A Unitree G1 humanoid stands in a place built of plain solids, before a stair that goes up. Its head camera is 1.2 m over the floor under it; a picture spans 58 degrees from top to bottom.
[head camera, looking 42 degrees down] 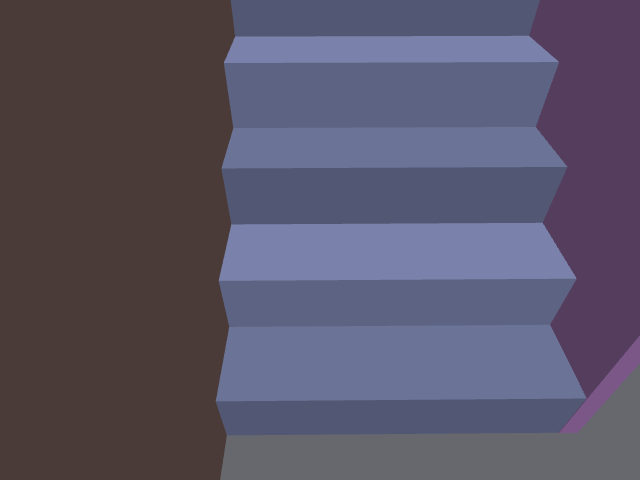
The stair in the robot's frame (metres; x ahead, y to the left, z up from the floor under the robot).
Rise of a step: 0.19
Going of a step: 0.22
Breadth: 0.92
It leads straight ahead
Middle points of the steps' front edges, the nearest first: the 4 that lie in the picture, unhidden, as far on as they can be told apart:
0.53 -0.20 0.19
0.75 -0.20 0.38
0.98 -0.20 0.58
1.20 -0.20 0.77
